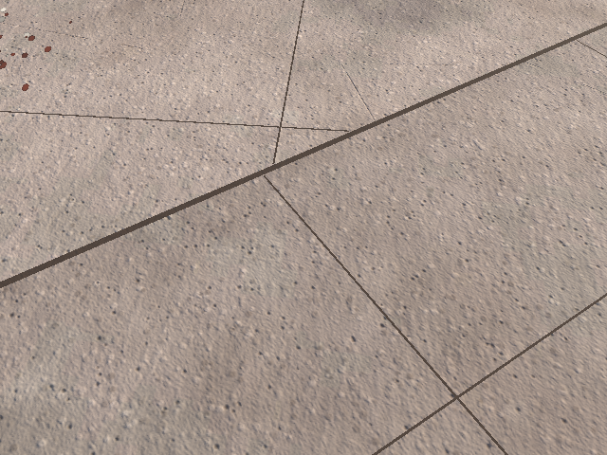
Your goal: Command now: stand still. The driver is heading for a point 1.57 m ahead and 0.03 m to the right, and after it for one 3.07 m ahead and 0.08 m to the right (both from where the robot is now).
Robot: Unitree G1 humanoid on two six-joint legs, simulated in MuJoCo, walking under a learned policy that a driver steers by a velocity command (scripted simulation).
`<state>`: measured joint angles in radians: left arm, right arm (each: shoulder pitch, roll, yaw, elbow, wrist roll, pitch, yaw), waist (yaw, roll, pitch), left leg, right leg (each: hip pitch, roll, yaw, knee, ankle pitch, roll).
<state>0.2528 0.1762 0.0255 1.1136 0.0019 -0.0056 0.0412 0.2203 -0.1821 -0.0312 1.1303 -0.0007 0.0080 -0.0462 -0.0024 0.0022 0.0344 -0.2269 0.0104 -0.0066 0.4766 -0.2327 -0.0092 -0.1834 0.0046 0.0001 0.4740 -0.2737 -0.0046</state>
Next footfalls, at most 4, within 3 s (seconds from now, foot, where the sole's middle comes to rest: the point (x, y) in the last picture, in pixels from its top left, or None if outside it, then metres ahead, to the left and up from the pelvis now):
1.02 left None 0.10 0.17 -0.78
1.46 right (350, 412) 0.60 -0.07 -0.78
1.98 left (255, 250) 1.08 0.17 -0.78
2.50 right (322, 136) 1.57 -0.03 -0.78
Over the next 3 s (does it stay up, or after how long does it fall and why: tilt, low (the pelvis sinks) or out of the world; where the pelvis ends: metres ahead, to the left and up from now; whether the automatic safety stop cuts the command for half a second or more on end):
stays up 1.81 0.06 -0.03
